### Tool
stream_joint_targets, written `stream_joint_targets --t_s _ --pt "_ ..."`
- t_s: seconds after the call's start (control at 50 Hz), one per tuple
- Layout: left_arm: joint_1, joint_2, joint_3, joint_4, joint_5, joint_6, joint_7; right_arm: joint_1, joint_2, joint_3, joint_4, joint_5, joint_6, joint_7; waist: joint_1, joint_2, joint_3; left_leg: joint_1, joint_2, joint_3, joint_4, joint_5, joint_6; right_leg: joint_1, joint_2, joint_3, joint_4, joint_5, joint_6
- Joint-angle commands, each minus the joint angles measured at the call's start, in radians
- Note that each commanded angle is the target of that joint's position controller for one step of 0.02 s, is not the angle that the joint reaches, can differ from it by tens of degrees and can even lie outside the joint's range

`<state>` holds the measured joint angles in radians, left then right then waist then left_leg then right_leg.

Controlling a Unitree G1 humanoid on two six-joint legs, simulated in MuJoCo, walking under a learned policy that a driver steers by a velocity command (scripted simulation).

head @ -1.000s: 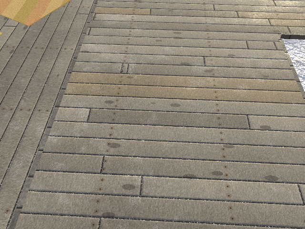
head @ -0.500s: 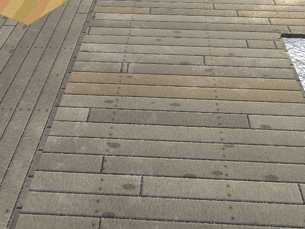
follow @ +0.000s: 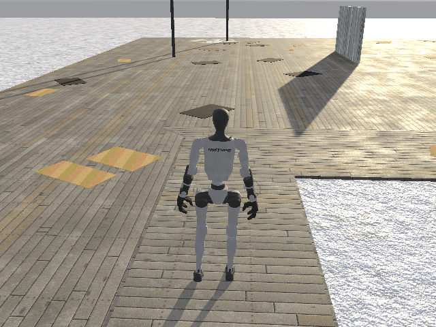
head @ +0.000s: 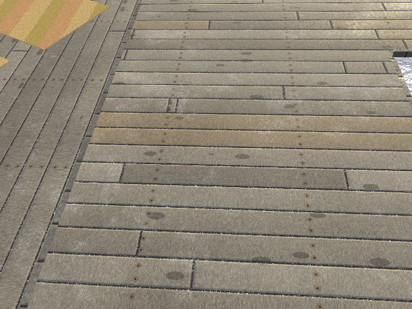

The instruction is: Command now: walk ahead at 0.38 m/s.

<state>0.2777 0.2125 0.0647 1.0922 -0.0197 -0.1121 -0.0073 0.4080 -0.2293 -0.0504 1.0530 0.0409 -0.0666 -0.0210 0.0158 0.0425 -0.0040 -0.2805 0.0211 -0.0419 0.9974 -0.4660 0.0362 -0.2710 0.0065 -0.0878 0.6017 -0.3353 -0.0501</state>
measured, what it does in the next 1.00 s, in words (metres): walks ahead: left foot, then right foot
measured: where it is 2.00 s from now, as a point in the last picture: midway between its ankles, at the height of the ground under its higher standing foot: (225, 157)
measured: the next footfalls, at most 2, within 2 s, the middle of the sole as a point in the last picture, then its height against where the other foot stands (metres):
left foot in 0.42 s outside the picture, level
right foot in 0.98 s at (260, 248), level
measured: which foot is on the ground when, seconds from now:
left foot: up 0.00-0.40, down 0.42-1.00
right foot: down 0.00-0.44, up 0.46-0.96, down 0.98-1.00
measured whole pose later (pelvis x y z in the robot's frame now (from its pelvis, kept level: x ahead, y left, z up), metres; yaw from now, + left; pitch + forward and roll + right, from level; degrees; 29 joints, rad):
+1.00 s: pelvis +0.56 +0.00 -0.01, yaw +0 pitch +3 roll +1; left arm 0.02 0.23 0.06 0.86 -0.01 -0.11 -0.03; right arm 0.39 -0.26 -0.06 1.04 0.01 -0.06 -0.01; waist -0.05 0.00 0.02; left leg -0.01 0.02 0.05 0.53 -0.45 0.00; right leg -0.51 -0.03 -0.05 0.54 -0.07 -0.07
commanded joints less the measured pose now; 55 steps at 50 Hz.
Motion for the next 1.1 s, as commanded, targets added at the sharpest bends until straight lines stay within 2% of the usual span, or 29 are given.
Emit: stream_joint_targets --t_s 0.02,0.06,0.1,0.2,0.3,0.36,0.38,0.4,0.42,0.44,0.46,0.48,0.5,0.52,0.54,0.58,0.62,0.7,0.78,0.86,0.92,0.96,0.98,1.0,1.02,1.04,1.06,1.08,1.1 --pt "0.14 0.096 -0.005 0.0 0.01 -0.018 -0.01 -0.123 -0.059 -0.008 -0.124 0.011 -0.059 0.014 0.033 -0.114 0.093 -0.579 0.069 -0.051 0.319 0.146 0.066 0.329 -0.348 0.558 -0.427 -0.058 -0.177" --pt "0.102 0.063 -0.022 -0.016 0.018 -0.009 -0.016 -0.135 -0.091 -0.029 -0.12 -0.009 -0.054 0.017 0.003 -0.101 0.101 -0.499 0.114 -0.021 0.203 0.261 0.066 0.261 -0.257 0.351 -0.445 0.155 -0.121" --pt "0.161 0.063 -0.027 -0.003 0.02 0.002 -0.004 -0.141 -0.061 -0.03 -0.118 -0.01 -0.036 0.027 0.001 -0.117 0.093 -0.472 0.116 0.019 0.143 0.296 0.041 0.252 -0.221 0.252 -0.451 0.32 -0.115" --pt "0.189 0.116 -0.023 -0.024 0.026 0.016 0.026 -0.382 -0.018 -0.008 -0.213 -0.018 -0.026 0.034 0.033 -0.093 0.14 -0.485 0.094 0.066 -0.184 0.45 -0.012 0.203 -0.202 0.159 -0.502 0.41 -0.127" --pt "0.259 0.131 -0.01 -0.016 0.007 0.02 0.031 -0.536 -0.032 0.002 -0.269 -0.008 -0.035 0.06 0.057 -0.111 0.174 -0.422 0.049 0.091 -0.401 0.516 0.014 0.278 -0.237 0.12 -0.509 0.416 -0.125" --pt "0.235 0.153 0.003 -0.024 0.008 0.029 0.032 -0.513 -0.071 -0.011 -0.281 -0.008 -0.046 0.075 0.004 -0.138 0.119 -0.327 0.011 0.101 -0.456 0.45 0.062 0.385 -0.267 0.095 -0.398 0.691 -0.1" --pt "0.222 0.169 0.009 -0.029 0.012 0.034 0.033 -0.449 -0.101 -0.025 -0.267 -0.008 -0.046 0.073 -0.036 -0.166 0.059 -0.227 -0.023 0.12 -0.445 0.417 0.08 0.41 -0.269 0.088 -0.313 0.88 -0.089" --pt "0.199 0.174 0.011 -0.035 0.017 0.044 0.032 -0.303 -0.141 -0.047 -0.227 -0.007 -0.045 0.069 -0.115 -0.182 -0.031 -0.045 -0.062 0.143 -0.442 0.399 0.105 0.392 -0.244 0.061 -0.141 1.026 -0.07" --pt "0.178 0.165 0.005 -0.05 0.02 0.047 0.029 -0.122 -0.188 -0.07 -0.175 -0.007 -0.039 0.059 -0.199 -0.177 -0.134 0.234 -0.026 0.096 -0.43 0.411 0.141 0.24 -0.204 0.042 0.093 0.961 -0.037" --pt "0.27 0.057 -0.024 -0.074 0.027 0.036 0.017 0.04 -0.288 -0.094 -0.141 -0.038 -0.034 0.05 -0.174 0.031 -0.318 0.646 0.247 -0.312 -0.444 0.275 0.275 -0.136 -0.071 0.026 0.503 0.523 0.013" --pt "0.303 -0.004 -0.046 -0.059 0.005 0.004 0.005 0.057 -0.253 -0.078 -0.127 -0.039 -0.031 0.053 -0.144 0.191 -0.459 0.754 0.398 -0.752 -0.677 0.122 0.36 -0.321 0.066 0.165 0.768 -0.192 0.029" --pt "0.194 0.089 -0.018 -0.093 -0.025 -0.022 0.001 -0.034 -0.186 -0.056 -0.133 -0.029 -0.036 0.056 -0.14 0.143 -0.311 0.636 0.349 -0.669 -0.72 0.083 0.294 -0.429 -0.001 0.235 0.852 -0.174 0.001" --pt "0.097 0.125 -0.011 -0.128 -0.04 -0.031 0.005 -0.134 -0.137 -0.041 -0.153 -0.027 -0.039 0.055 -0.112 0.078 -0.171 0.46 0.317 -0.492 -0.732 0.157 0.25 -0.453 -0.055 0.194 0.837 -0.098 -0.015" --pt "0.055 0.124 -0.006 -0.138 -0.029 -0.03 0.015 -0.214 -0.107 -0.03 -0.162 -0.034 -0.048 0.061 -0.069 -0.021 -0.087 0.276 0.282 -0.361 -0.764 0.277 0.226 -0.405 -0.107 0.173 0.764 -0.013 -0.018" --pt "0.062 0.122 0.006 -0.134 -0.012 -0.015 0.025 -0.254 -0.077 -0.021 -0.161 -0.044 -0.057 0.065 -0.027 -0.021 -0.056 0.157 0.24 -0.267 -0.788 0.339 0.203 -0.333 -0.145 0.174 0.696 0.033 -0.021" --pt "0.118 0.073 0.006 -0.124 -0.006 0.016 0.03 -0.249 -0.066 -0.018 -0.139 -0.047 -0.059 0.069 0.015 0.017 -0.027 0.044 0.202 -0.183 -0.843 0.344 0.206 -0.257 -0.168 0.171 0.627 0.054 -0.02" --pt "0.079 0.073 0.009 -0.144 -0.002 0.032 0.033 -0.214 -0.098 -0.022 -0.12 -0.046 -0.061 0.056 0.023 0.018 0.019 -0.002 0.195 -0.134 -0.887 0.365 0.221 -0.295 -0.18 0.156 0.553 0.094 -0.002" --pt "-0.094 0.094 0.017 -0.205 0.015 0.029 0.029 -0.131 -0.137 -0.028 -0.101 -0.043 -0.053 0.025 -0.014 -0.003 0.057 0.071 0.185 -0.086 -0.909 0.411 0.209 -0.439 -0.185 0.143 0.31 0.315 0.037" --pt "-0.242 0.07 0.005 -0.241 0.007 0.018 0.012 -0.057 -0.153 -0.029 -0.087 -0.03 -0.044 0.014 -0.064 0.003 0.071 0.123 0.157 -0.015 -0.903 0.43 0.171 -0.392 -0.13 0.089 0.065 0.462 0.042" --pt "-0.348 0.075 -0.004 -0.282 -0.002 0.011 -0.012 0.016 -0.161 -0.035 -0.055 -0.023 -0.028 0.012 -0.097 0.007 0.098 0.267 0.208 -0.018 -0.844 0.442 0.166 -0.421 -0.106 0.085 -0.045 0.404 0.028" --pt "-0.327 0.108 0.003 -0.297 -0.005 0.0 -0.028 0.007 -0.178 -0.046 -0.05 -0.021 -0.012 0.007 -0.059 0.033 0.076 0.352 0.25 -0.031 -0.764 0.57 0.141 -0.361 -0.082 0.077 -0.092 0.289 -0.012" --pt "-0.129 0.168 0.036 -0.243 -0.002 -0.004 -0.026 -0.042 -0.177 -0.044 -0.063 -0.021 -0.002 0.007 0.054 0.043 -0.043 0.329 0.198 0.023 -0.533 0.889 0.104 -0.074 -0.015 0.021 -0.122 0.267 -0.056" --pt "0.066 0.235 0.062 -0.191 0.007 -0.004 -0.017 -0.045 -0.144 -0.029 -0.08 -0.03 -0.001 0.008 0.125 0.0 -0.182 0.176 0.142 0.068 -0.275 0.807 0.069 0.228 -0.091 0.106 -0.084 0.284 -0.107" --pt "0.204 0.341 0.089 -0.161 0.022 0.003 -0.014 0.074 -0.029 0.006 -0.094 -0.037 -0.02 0.018 0.095 -0.236 -0.341 -0.247 -0.024 0.107 0.143 0.39 -0.009 0.644 -0.358 0.562 -0.131 0.141 -0.267" --pt "0.211 0.271 0.064 -0.158 0.017 0.004 -0.018 0.055 -0.047 0.006 -0.084 -0.024 -0.048 0.025 0.102 -0.289 -0.409 -0.404 -0.074 -0.047 0.31 -0.092 -0.003 0.699 -0.416 0.841 -0.296 0.057 -0.298" --pt "0.124 0.209 0.044 -0.171 0.009 0.002 -0.017 -0.038 -0.137 -0.018 -0.11 0.004 -0.064 0.029 0.092 -0.233 -0.265 -0.501 -0.007 -0.074 0.379 -0.05 0.021 0.59 -0.379 0.7 -0.302 0.031 -0.237" --pt "0.029 0.17 0.031 -0.198 0.01 0.003 -0.015 -0.11 -0.148 -0.019 -0.131 0.009 -0.069 0.026 0.067 -0.161 -0.164 -0.498 0.051 -0.041 0.351 0.044 0.033 0.434 -0.343 0.551 -0.317 0.1 -0.202" --pt "-0.04 0.138 0.02 -0.208 0.019 0.003 -0.019 -0.145 -0.14 -0.024 -0.135 -0.006 -0.065 0.018 0.035 -0.097 -0.09 -0.454 0.09 -0.025 0.281 0.121 0.032 0.279 -0.303 0.448 -0.354 0.177 -0.185" --pt "-0.073 0.113 0.011 -0.209 0.028 -0.001 -0.022 -0.132 -0.129 -0.031 -0.131 -0.016 -0.05 0.013 -0.003 -0.111 -0.057 -0.386 0.123 -0.032 0.22 0.171 0.032 0.179 -0.267 0.373 -0.388 0.219 -0.168"
Velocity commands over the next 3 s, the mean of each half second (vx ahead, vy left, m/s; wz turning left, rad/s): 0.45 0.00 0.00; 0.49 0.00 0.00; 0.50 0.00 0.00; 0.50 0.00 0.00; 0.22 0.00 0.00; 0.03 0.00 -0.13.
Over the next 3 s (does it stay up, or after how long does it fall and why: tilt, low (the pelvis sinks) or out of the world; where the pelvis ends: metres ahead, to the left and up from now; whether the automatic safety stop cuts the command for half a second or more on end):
stays up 1.33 0.00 0.00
